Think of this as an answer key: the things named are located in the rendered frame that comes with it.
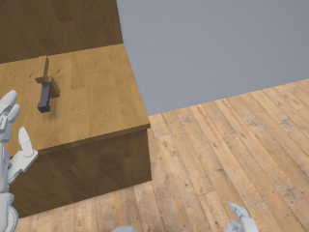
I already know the left robot forearm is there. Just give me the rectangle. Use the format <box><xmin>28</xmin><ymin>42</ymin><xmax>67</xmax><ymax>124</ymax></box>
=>
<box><xmin>0</xmin><ymin>192</ymin><xmax>18</xmax><ymax>232</ymax></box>

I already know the counter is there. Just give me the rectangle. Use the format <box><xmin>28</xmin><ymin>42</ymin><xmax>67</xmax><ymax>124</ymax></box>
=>
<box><xmin>0</xmin><ymin>0</ymin><xmax>153</xmax><ymax>219</ymax></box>

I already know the tap lever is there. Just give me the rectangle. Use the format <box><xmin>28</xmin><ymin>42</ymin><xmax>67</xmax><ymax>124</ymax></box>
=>
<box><xmin>37</xmin><ymin>82</ymin><xmax>52</xmax><ymax>113</ymax></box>

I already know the right robot hand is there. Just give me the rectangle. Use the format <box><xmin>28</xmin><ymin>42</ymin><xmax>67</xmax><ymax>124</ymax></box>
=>
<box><xmin>224</xmin><ymin>202</ymin><xmax>260</xmax><ymax>232</ymax></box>

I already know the left robot hand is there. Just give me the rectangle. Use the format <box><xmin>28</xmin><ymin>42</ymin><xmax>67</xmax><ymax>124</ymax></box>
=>
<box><xmin>0</xmin><ymin>90</ymin><xmax>39</xmax><ymax>194</ymax></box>

